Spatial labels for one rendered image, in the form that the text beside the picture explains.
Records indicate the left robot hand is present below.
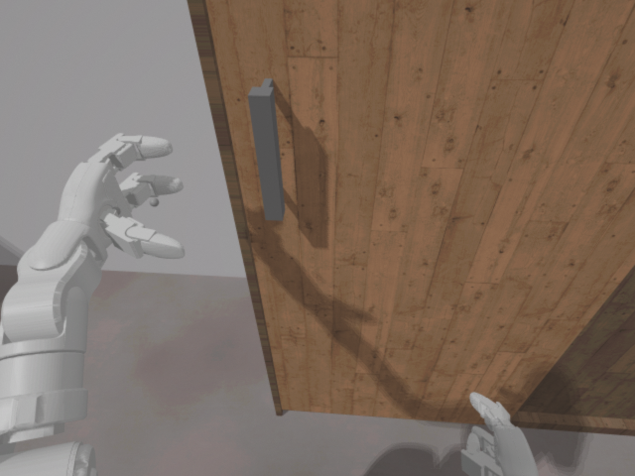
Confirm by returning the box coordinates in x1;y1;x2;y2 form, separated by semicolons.
58;133;185;259

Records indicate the right robot hand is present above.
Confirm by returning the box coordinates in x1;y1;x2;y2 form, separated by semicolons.
461;392;539;476

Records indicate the wardrobe door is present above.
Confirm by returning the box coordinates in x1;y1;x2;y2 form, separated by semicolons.
205;0;635;424
517;265;635;419

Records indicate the handle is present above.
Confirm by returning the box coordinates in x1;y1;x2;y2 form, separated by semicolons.
248;78;285;221

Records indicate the left robot forearm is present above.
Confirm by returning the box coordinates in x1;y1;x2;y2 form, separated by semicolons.
0;220;108;455

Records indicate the robot left upper arm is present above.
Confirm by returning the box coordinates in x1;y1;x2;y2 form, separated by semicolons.
0;441;98;476

